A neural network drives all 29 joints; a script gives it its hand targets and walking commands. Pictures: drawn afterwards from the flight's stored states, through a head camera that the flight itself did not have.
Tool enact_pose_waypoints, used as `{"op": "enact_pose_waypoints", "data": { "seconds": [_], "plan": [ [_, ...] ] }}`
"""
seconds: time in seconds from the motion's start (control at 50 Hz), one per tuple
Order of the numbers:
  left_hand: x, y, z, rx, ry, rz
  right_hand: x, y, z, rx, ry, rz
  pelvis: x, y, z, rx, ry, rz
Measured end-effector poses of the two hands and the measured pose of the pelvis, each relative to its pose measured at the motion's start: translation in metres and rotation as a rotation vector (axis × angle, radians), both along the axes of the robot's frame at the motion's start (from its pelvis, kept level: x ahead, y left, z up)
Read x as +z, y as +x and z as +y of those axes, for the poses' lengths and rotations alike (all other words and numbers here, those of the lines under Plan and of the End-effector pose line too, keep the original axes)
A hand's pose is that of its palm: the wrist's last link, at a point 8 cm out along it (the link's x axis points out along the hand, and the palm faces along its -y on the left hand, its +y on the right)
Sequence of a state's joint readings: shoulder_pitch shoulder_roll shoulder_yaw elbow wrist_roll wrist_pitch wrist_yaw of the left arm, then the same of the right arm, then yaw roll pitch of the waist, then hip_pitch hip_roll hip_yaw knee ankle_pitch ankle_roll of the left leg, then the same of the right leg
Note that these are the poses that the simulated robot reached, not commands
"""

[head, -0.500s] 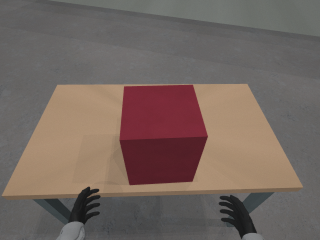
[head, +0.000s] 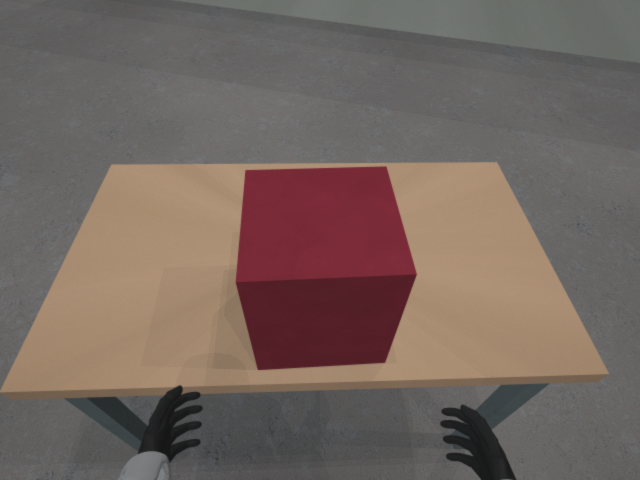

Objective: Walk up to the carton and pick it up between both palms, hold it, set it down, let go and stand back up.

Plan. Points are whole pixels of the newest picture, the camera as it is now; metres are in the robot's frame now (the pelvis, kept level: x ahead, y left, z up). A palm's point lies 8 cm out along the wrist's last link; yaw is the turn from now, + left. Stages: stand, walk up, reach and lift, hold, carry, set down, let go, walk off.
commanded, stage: let go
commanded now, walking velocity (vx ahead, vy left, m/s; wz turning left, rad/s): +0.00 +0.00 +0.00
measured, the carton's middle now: (319, 272) +0.42 +0.02 -0.02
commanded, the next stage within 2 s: stand in 0.34 s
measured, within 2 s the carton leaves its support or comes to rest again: neither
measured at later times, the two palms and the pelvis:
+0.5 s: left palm (138, 458) +0.17 +0.25 -0.08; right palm out of the picture +0.15 -0.24 -0.08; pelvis +0.00 +0.00 +0.00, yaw +0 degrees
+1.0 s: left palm out of the picture +0.15 +0.29 -0.09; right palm (554, 472) +0.16 -0.27 -0.07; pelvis +0.01 +0.00 +0.00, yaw +0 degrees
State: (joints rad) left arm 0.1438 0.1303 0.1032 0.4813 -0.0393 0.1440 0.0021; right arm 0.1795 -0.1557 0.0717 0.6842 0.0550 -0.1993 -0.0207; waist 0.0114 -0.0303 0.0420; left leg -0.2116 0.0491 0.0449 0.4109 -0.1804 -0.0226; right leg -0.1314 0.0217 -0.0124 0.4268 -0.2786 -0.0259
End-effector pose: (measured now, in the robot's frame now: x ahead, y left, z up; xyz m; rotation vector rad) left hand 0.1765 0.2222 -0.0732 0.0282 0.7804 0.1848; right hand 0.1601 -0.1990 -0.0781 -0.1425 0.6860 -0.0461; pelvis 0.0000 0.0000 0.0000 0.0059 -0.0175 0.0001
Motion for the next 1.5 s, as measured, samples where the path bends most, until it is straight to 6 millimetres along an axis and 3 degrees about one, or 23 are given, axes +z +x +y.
{"op": "enact_pose_waypoints", "data": {
  "seconds": [0.42, 0.58, 0.68, 1.0, 1.5],
  "plan": [
    [-0.002, -0.001, 0.001, -0.001, 0.004, 0.012, -0.001, -0.003, -0.015, 0.008, -0.043, 0.032, 0.0, 0.001, 0.0, 0.0, 0.0, 0.0],
    [-0.004, -0.011, 0.049, -0.02, 0.136, 0.032, 0.003, -0.008, -0.059, 0.026, -0.2, 0.145, -0.001, 0.003, 0.003, 0.0, -0.004, 0.003],
    [-0.007, -0.015, 0.065, -0.017, 0.168, 0.063, 0.007, -0.004, -0.071, 0.033, -0.24, 0.158, -0.001, 0.008, 0.005, 0.001, -0.005, 0.009],
    [-0.018, -0.029, 0.069, 0.004, 0.172, 0.134, 0.005, 0.0, -0.075, 0.024, -0.237, 0.175, -0.001, 0.014, 0.004, 0.001, -0.003, 0.018],
    [-0.027, -0.048, 0.073, 0.027, 0.168, 0.204, -0.004, -0.014, -0.081, 0.003, -0.238, 0.227, -0.001, 0.013, 0.004, 0.001, -0.004, 0.016]
  ]
}}
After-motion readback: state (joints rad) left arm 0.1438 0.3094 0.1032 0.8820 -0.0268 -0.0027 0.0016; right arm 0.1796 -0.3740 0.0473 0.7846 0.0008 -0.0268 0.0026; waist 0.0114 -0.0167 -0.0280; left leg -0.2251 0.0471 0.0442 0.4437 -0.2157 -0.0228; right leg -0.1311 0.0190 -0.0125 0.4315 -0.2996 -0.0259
